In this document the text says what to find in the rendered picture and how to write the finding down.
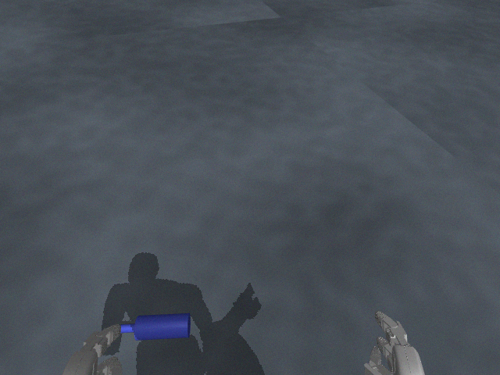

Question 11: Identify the right robot hand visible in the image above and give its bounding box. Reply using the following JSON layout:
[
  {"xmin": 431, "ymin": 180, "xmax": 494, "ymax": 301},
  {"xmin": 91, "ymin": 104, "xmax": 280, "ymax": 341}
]
[{"xmin": 364, "ymin": 310, "xmax": 425, "ymax": 375}]

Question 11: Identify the bottle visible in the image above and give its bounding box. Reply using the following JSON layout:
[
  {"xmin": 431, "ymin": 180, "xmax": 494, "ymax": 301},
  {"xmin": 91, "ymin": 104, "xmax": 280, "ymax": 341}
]
[{"xmin": 120, "ymin": 313, "xmax": 191, "ymax": 341}]

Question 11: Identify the left robot hand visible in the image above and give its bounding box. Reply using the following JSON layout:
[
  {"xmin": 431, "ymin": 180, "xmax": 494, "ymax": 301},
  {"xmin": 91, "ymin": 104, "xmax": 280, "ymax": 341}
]
[{"xmin": 62, "ymin": 324, "xmax": 123, "ymax": 375}]

